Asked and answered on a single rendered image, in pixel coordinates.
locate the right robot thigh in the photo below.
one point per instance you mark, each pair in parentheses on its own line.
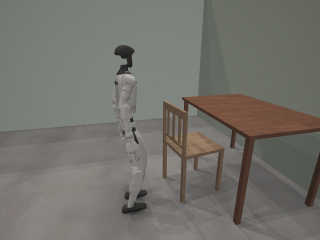
(142,163)

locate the right robot forearm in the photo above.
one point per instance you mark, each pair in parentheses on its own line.
(125,119)

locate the table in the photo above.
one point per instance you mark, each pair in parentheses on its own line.
(256,119)

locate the chair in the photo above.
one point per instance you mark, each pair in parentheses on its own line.
(187,145)

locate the humanoid robot head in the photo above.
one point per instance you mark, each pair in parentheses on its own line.
(124,51)

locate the robot right upper arm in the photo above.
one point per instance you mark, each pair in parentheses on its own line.
(128,83)

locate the left robot hand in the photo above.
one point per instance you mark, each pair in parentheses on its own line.
(121,136)

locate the left robot forearm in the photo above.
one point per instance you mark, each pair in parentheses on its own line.
(115,107)

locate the right robot hand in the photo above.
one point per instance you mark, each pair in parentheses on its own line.
(131,147)

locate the robot left upper arm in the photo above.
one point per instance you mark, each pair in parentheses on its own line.
(114,98)

